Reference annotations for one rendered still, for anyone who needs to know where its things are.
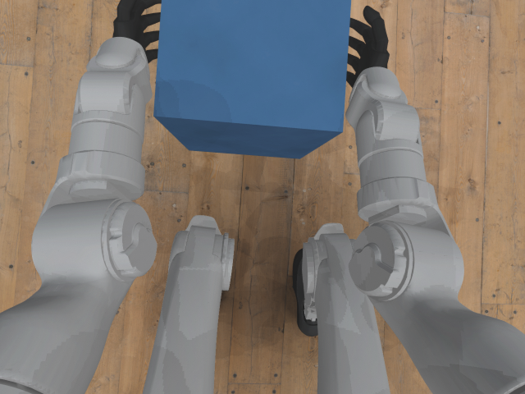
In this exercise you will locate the right robot hand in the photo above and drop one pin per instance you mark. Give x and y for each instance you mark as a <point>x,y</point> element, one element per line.
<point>374,51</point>

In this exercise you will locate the robot right foot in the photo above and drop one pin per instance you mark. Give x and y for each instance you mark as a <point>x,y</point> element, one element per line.
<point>306,326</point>

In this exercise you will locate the robot right forearm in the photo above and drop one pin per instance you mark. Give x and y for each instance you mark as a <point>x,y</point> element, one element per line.
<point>390,157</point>

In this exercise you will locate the left robot hand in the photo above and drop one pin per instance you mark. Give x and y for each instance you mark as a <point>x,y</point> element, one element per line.
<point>130,23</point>

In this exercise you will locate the robot left forearm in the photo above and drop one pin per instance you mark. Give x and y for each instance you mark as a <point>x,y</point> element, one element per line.
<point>107,130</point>

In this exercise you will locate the right robot thigh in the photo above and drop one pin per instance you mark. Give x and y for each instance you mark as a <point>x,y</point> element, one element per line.
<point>350,357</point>

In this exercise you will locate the robot right upper arm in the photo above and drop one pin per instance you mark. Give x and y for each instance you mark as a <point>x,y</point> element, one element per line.
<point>412,275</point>

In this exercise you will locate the carton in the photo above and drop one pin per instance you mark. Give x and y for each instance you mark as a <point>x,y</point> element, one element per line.
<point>253,77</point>

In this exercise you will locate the robot left upper arm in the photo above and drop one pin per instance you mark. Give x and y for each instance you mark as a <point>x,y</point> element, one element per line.
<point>87,255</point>

